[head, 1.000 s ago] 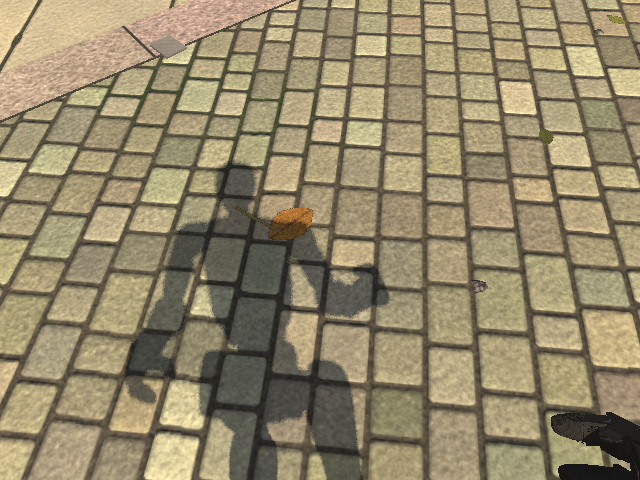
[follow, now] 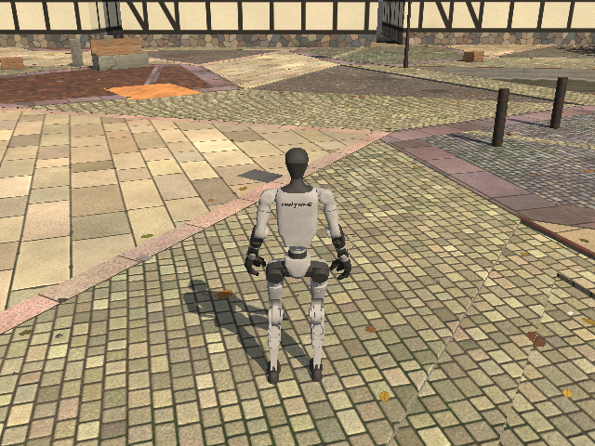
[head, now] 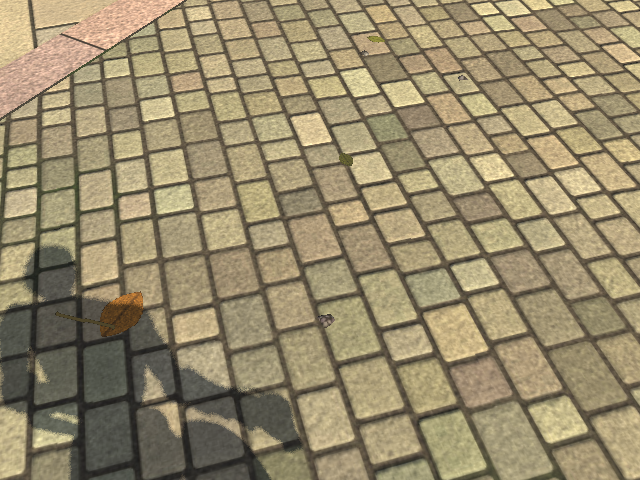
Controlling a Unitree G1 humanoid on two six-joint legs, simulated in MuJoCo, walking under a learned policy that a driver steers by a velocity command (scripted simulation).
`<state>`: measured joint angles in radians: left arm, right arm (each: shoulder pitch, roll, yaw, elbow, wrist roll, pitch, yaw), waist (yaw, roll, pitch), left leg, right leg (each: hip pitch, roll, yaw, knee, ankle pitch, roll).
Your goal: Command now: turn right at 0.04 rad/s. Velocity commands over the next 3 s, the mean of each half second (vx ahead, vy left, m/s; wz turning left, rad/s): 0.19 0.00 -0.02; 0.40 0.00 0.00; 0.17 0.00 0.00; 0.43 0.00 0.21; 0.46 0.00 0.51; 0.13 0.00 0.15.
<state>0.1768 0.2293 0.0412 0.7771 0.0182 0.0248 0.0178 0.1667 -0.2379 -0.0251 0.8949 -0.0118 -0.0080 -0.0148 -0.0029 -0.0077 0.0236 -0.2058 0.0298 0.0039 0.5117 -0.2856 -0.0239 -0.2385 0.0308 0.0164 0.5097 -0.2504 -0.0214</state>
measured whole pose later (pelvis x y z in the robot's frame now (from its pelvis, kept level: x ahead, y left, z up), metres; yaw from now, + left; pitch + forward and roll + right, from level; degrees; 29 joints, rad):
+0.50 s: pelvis +0.08 -0.01 +0.00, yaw +1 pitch +1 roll +0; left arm 0.37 0.22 0.07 0.95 -0.01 -0.10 -0.01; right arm 0.25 -0.27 -0.04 0.97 0.04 -0.09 0.00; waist 0.02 0.03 -0.01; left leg -0.40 0.01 -0.03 1.06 -0.44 0.04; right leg -0.13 0.04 -0.01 0.48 -0.37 -0.05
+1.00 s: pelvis +0.33 +0.05 +0.00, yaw +0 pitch +0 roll +1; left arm 0.23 0.27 0.06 0.91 -0.01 -0.07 0.03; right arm 0.18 -0.25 -0.04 0.93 -0.02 -0.09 0.04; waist -0.02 -0.04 0.06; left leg -0.27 -0.06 0.06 0.38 -0.11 0.08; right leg -0.52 -0.07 0.04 1.15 -0.36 -0.01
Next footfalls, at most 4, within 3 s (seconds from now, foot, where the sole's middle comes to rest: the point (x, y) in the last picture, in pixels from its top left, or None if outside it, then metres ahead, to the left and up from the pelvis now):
0.80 left None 0.42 0.13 -0.77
1.24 right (376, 477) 0.53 -0.09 -0.77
1.82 right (376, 370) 0.78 -0.11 -0.77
2.38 left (238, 307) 0.96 0.23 -0.77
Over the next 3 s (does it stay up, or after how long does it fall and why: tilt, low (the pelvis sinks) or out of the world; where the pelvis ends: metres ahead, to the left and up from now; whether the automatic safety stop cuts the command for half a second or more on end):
stays up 1.04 0.17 -0.01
